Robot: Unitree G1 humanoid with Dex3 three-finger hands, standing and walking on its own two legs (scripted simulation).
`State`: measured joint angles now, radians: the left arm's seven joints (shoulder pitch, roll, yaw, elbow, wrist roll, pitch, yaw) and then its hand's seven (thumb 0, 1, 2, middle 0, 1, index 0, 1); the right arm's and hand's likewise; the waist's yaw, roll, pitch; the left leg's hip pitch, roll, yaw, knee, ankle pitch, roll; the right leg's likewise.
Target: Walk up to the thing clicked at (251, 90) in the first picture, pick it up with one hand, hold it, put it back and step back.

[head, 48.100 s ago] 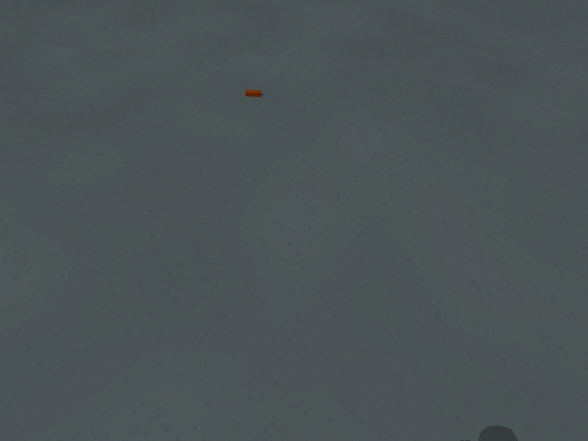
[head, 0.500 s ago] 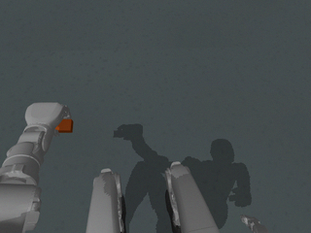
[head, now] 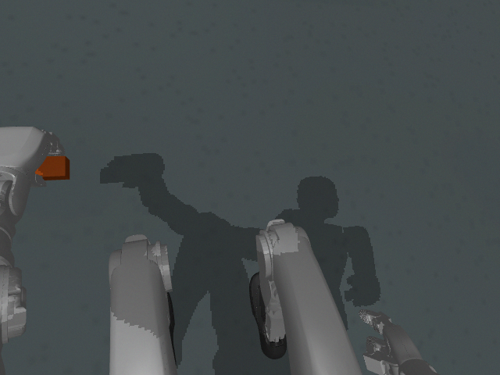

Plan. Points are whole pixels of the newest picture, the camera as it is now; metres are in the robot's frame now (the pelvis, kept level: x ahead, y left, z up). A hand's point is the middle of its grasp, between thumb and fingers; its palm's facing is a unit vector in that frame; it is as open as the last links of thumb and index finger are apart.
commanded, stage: crouch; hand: left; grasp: from above
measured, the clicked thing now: (36, 168) +0.45 +0.32 -0.20
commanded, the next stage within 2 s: lower in 0.58 s
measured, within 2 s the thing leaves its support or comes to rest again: neither
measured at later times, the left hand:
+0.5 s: hand (41, 178) +0.44 +0.32 -0.23, palm faces -0.47 -0.02 -0.88, open 6.5 cm
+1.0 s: hand (50, 184) +0.44 +0.32 -0.28, palm faces -0.48 -0.07 -0.87, open 6.5 cm
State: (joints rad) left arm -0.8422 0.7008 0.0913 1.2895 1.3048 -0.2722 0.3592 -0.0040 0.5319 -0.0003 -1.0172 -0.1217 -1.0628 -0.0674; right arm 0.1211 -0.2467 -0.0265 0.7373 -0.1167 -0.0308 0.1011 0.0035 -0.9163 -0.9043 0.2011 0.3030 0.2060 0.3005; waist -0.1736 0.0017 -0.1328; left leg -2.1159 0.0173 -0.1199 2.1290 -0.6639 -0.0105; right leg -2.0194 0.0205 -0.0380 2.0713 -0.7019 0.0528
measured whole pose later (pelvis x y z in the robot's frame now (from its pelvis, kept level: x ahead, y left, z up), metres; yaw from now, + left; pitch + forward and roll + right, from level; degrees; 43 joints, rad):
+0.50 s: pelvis -0.01 +0.00 -0.07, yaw -2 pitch +34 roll -9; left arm -0.92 0.84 0.14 1.43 1.36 -0.36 0.36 0.00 0.54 0.00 -1.01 -0.13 -1.05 -0.08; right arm 0.13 -0.25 0.04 0.77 -0.15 -0.01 0.13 0.00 -0.92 -0.90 0.20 0.30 0.21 0.30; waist -0.21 -0.03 -0.06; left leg -2.29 0.02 -0.16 2.36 -0.66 -0.02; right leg -2.19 0.05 -0.06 2.28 -0.70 0.06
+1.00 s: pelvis +0.00 +0.00 -0.10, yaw -5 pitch +31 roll -10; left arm -0.92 0.93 0.19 1.49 1.37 -0.42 0.39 -0.01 0.53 0.02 -1.01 -0.14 -1.05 -0.10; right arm 0.07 -0.26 0.10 0.75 -0.19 0.00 0.14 0.00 -0.92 -0.90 0.20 0.30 0.21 0.30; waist -0.23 -0.08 0.01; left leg -2.34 0.01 -0.21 2.48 -0.69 -0.03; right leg -2.23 0.07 -0.09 2.38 -0.71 0.06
